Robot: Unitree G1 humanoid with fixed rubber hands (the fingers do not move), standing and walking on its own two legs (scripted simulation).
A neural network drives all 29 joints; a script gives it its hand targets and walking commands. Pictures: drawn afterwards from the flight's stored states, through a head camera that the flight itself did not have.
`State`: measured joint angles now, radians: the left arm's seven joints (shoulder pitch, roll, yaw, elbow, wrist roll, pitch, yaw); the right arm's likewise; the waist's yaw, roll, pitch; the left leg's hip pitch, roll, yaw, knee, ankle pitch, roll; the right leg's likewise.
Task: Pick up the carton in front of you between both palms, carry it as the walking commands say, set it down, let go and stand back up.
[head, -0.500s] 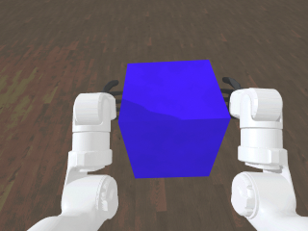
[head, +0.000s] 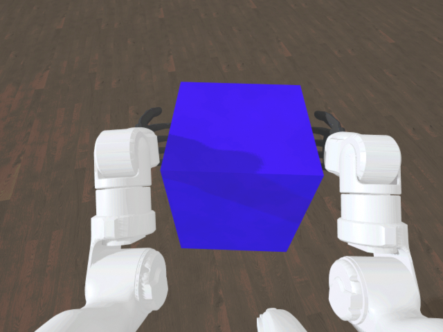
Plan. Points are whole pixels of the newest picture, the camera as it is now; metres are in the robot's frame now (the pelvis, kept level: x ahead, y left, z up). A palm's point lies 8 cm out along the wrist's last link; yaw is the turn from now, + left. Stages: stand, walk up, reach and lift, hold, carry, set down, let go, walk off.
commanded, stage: carry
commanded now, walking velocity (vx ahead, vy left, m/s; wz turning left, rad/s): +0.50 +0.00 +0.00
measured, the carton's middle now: (236, 172) +0.39 -0.03 +0.06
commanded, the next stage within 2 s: none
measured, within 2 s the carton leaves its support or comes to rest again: neither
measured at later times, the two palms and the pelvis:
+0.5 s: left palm (152, 73) +0.64 +0.14 +0.12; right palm (280, 61) +0.67 -0.16 +0.11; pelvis +0.31 -0.04 +0.02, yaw +3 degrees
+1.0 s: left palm (151, 31) +0.89 +0.16 +0.10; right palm (255, 26) +0.88 -0.14 +0.10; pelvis +0.63 +0.01 +0.02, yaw +0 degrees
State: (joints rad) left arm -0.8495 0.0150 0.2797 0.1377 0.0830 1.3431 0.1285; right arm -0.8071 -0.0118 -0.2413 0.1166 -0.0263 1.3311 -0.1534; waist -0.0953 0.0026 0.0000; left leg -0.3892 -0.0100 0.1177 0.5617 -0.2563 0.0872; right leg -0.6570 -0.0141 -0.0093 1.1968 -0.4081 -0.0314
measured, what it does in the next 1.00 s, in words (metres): walks ahead: right foot, then left foot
